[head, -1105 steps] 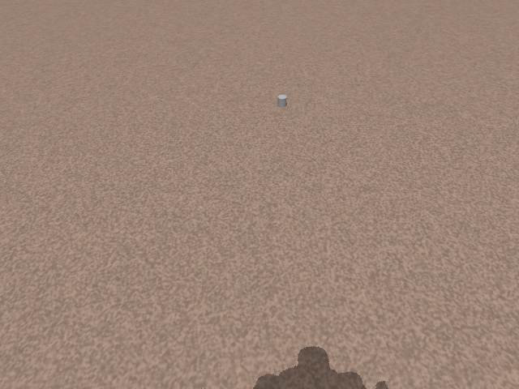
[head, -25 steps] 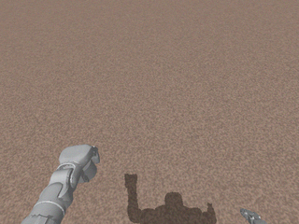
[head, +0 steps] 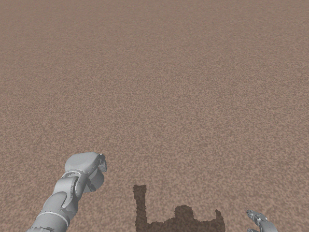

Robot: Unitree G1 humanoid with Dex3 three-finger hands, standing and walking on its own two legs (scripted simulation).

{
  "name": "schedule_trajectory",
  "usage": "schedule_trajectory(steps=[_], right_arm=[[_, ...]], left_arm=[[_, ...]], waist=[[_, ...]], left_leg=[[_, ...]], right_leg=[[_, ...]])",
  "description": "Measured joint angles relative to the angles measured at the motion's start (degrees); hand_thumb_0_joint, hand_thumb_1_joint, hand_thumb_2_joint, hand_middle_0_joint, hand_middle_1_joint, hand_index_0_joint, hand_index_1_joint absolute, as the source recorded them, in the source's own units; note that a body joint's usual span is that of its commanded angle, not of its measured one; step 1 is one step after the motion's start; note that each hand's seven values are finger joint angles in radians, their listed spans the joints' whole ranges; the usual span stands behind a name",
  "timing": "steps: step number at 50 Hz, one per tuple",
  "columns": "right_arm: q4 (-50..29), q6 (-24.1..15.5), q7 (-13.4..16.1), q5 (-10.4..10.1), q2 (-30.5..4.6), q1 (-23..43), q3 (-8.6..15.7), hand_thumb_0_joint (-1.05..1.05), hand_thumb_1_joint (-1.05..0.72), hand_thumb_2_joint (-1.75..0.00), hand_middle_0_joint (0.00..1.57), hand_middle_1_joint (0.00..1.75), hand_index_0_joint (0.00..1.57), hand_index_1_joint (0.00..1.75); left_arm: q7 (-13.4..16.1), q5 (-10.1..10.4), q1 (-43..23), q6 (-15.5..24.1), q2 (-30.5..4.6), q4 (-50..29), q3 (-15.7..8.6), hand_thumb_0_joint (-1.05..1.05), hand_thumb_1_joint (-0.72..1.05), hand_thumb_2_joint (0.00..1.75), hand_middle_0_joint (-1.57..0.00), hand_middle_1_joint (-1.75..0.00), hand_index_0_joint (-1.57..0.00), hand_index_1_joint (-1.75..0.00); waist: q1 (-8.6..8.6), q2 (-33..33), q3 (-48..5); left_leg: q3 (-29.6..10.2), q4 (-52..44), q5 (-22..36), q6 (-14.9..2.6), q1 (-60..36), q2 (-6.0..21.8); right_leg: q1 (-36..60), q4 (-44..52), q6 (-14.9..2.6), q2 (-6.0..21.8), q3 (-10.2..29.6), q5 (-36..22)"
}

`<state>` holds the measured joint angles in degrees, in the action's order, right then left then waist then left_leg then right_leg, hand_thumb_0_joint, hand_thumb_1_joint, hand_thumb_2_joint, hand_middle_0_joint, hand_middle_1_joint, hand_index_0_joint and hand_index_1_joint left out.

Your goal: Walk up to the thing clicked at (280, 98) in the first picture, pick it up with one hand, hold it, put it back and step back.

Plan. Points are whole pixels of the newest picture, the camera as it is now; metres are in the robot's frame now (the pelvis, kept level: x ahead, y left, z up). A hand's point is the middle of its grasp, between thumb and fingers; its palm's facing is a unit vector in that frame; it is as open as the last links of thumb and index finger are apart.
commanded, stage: hold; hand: left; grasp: from above
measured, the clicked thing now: (91, 176) +0.32 +0.23 -0.06
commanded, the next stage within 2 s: crouch in 0.80 s
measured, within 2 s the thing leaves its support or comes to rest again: neither
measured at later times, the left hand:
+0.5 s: hand (87, 179) +0.29 +0.22 -0.03, palm faces -0.44 -0.06 -0.90, open 7.9 cm
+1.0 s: hand (89, 178) +0.30 +0.22 -0.03, palm faces -0.44 -0.05 -0.89, open 7.9 cm
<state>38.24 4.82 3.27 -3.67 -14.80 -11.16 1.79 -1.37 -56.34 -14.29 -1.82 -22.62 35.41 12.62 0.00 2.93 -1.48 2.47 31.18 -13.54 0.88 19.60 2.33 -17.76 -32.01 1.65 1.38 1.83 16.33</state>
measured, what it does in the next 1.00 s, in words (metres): stands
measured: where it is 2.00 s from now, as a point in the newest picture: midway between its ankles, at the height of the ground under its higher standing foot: outside the picture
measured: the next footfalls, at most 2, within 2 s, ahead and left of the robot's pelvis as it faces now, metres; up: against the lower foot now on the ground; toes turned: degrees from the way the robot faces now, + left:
none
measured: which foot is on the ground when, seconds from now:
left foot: down 0.00-1.00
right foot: down 0.00-1.00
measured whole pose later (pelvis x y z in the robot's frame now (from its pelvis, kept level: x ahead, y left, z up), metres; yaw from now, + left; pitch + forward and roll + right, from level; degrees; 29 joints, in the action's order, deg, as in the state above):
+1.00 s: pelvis +0.00 +0.00 +0.01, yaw +0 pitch +1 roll +0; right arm 37.9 6.0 3.3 -4.0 -14.4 -10.6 1.6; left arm -1.2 -57.2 -14.7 -0.9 -22.2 36.8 13.0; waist 0.3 2.5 -0.2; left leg 2.7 27.1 -11.9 0.8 16.1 2.1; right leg -14.5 -28.3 1.7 1.6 2.0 14.9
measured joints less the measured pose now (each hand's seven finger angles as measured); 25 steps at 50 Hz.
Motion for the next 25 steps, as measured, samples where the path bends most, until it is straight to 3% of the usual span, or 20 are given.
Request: schedule_trajectory(steps=[17, 25], right_arm=[[-0.3, 0.1, 0.2, -0.4, 0.4, 1.0, -0.5, 0.01, -0.92, -0.90, 0.20, 0.30, 0.20, 0.29], [-0.3, 0.4, 0.3, -0.3, 0.5, 1.1, -0.4, 0.01, -0.92, -0.90, 0.20, 0.30, 0.20, 0.29]], left_arm=[[-1.7, 0.5, 0.7, -0.2, -0.2, -1.7, 0.2, 0.00, 0.23, 0.44, -0.63, -0.68, -0.81, -0.65], [-1.3, -0.3, 1.1, 0.7, -0.3, -1.9, 0.0, 0.00, 0.22, 0.46, -0.63, -0.69, -0.81, -0.66]], waist=[[0.35, 0.0, 0.6], [0.61, -0.4, 1.1]], left_leg=[[0.2, -2.6, 1.1, -0.01, -2.6, -0.1], [0.2, -3.2, 1.3, -0.03, -3.0, -0.2]], right_leg=[[2.3, 2.2, -0.01, 0.1, 0.1, -0.9], [2.7, 2.8, 0.01, 0.2, 0.2, -1.2]])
